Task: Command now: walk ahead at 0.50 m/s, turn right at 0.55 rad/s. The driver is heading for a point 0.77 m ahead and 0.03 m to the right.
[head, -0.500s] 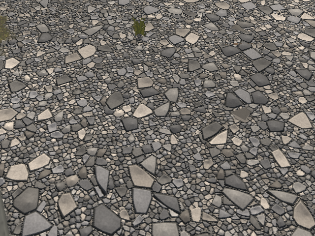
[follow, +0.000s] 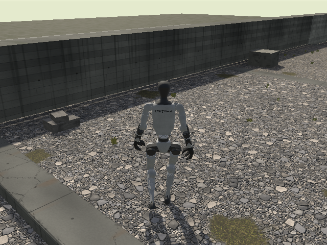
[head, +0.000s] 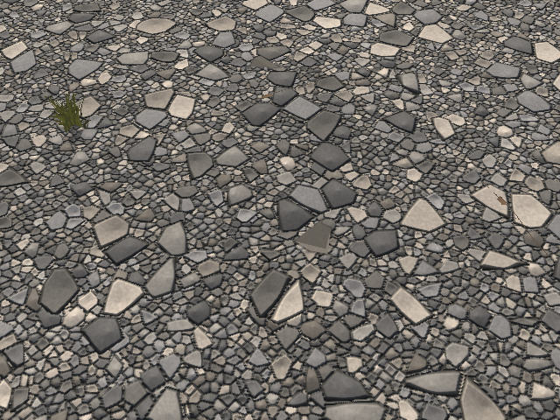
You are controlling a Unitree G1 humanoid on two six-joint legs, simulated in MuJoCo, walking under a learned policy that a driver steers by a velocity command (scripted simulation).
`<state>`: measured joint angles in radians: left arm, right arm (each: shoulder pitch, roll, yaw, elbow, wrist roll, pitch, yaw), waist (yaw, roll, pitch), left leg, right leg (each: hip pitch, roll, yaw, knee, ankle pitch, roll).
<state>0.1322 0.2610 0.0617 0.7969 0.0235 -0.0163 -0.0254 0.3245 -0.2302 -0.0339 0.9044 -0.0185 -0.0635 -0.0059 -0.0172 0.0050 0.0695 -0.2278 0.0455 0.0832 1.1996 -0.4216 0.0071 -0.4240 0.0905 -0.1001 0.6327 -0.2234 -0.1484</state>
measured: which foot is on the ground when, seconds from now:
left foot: up 0.00-0.44, down 0.46-0.98, up 1.00-1.00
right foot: down 0.00-0.48, up 0.50-0.94, down 0.96-1.00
